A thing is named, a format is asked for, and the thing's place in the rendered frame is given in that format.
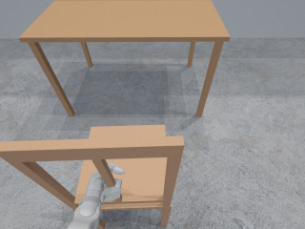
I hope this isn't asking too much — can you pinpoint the robot right hand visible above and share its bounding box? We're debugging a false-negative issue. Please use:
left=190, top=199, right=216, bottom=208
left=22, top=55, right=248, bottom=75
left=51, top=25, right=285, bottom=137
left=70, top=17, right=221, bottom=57
left=234, top=215, right=254, bottom=229

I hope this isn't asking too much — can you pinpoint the table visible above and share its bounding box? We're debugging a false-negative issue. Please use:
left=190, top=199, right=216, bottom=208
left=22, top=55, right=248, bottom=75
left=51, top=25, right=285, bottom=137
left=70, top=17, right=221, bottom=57
left=18, top=0, right=231, bottom=117

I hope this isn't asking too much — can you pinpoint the chair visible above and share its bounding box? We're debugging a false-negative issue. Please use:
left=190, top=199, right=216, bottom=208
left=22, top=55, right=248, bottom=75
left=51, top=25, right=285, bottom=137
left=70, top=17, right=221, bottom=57
left=0, top=124, right=185, bottom=229

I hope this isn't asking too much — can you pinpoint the robot left hand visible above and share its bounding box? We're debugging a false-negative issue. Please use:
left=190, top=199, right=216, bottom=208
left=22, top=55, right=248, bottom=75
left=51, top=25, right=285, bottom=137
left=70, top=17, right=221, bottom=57
left=85, top=161, right=125, bottom=203

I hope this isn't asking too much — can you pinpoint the left robot forearm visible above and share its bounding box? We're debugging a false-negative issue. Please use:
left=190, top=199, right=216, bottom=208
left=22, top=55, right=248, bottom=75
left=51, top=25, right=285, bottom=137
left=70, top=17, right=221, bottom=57
left=67, top=196, right=101, bottom=229

